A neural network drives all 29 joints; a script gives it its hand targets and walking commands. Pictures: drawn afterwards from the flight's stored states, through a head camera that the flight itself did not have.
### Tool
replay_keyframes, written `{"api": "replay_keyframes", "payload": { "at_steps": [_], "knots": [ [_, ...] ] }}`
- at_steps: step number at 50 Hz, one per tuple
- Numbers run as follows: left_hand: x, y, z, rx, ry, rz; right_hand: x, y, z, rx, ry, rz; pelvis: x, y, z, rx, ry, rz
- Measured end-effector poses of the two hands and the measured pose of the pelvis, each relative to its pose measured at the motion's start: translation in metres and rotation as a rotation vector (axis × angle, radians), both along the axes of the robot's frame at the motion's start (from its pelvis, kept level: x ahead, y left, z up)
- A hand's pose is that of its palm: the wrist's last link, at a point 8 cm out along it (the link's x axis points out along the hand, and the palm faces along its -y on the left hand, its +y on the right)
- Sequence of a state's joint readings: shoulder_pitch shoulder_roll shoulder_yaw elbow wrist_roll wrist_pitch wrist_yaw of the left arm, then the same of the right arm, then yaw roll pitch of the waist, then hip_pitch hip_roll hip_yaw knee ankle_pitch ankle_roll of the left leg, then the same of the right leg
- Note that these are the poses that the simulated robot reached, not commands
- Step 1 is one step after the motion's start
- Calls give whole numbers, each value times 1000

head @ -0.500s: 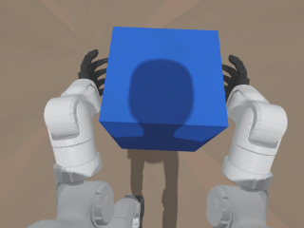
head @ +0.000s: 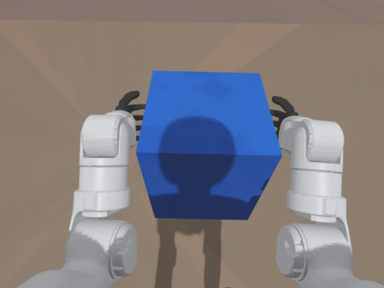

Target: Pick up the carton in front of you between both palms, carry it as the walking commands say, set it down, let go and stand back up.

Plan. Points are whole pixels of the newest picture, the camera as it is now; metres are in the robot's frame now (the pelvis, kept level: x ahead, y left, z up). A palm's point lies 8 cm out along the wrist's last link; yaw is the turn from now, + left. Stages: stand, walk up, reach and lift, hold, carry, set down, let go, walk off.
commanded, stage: carry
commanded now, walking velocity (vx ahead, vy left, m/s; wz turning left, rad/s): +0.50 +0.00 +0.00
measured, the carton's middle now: (203, 150) +0.38 +0.01 +0.08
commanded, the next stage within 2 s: none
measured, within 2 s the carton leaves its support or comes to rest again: neither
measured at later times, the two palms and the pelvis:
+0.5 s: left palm (156, 39) +0.66 +0.14 +0.17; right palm (272, 53) +0.63 -0.15 +0.17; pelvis +0.28 +0.02 +0.04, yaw -1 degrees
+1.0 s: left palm out of the picture +0.92 +0.16 +0.22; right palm out of the picture +0.95 -0.14 +0.22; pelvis +0.56 -0.02 +0.07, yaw +0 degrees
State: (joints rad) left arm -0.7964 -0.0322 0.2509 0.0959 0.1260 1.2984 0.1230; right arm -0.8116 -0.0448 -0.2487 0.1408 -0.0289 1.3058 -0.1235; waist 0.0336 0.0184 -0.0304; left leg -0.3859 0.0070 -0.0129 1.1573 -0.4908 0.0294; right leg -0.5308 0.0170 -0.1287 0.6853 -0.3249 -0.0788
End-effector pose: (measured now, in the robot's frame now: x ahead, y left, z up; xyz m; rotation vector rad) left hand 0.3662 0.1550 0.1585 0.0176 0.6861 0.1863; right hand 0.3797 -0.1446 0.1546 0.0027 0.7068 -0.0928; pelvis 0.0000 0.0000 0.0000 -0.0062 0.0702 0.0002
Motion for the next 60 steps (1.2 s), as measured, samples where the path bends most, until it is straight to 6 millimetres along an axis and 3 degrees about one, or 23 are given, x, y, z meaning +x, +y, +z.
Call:
{"api": "replay_keyframes", "payload": {
  "at_steps": [3,7,16,19,23,27,34,39,45,50,55,57,60],
  "knots": [
    [18,10,-7,-8,55,38,31,11,-3,-6,55,37,27,-7,13,17,-1,-6],
    [56,15,5,-31,20,71,75,16,8,11,23,43,63,-11,23,25,6,1],
    [181,11,39,-62,-100,24,177,11,40,21,-96,-28,178,4,24,26,40,-14],
    [229,9,33,-56,-70,-35,213,10,35,-11,-68,-49,221,14,18,46,34,-18],
    [277,-4,14,-44,50,-104,242,-2,13,-38,51,-86,262,23,30,29,28,-12],
    [321,-16,22,-68,34,-119,273,-13,19,-40,35,-122,298,24,43,19,23,-18],
    [403,-29,53,-85,-93,-91,367,-27,57,12,-93,-141,381,9,48,12,37,-10],
    [458,-29,52,-26,-65,-43,444,-29,51,7,-63,-54,451,-12,38,-15,22,4],
    [499,-9,41,-17,36,28,514,-7,46,3,37,27,508,-23,59,10,19,-7],
    [553,4,60,-44,-32,64,571,6,64,22,-26,32,562,-21,67,12,26,1],
    [624,12,77,-72,-97,41,631,12,84,8,-91,1,631,-8,63,19,31,-3],
    [658,11,77,-72,-99,3,654,11,86,-17,-96,-20,659,-1,57,34,22,-7],
    [700,1,69,-61,-20,-64,677,0,75,-46,-20,-62,690,8,65,20,19,-2]
  ]
}}
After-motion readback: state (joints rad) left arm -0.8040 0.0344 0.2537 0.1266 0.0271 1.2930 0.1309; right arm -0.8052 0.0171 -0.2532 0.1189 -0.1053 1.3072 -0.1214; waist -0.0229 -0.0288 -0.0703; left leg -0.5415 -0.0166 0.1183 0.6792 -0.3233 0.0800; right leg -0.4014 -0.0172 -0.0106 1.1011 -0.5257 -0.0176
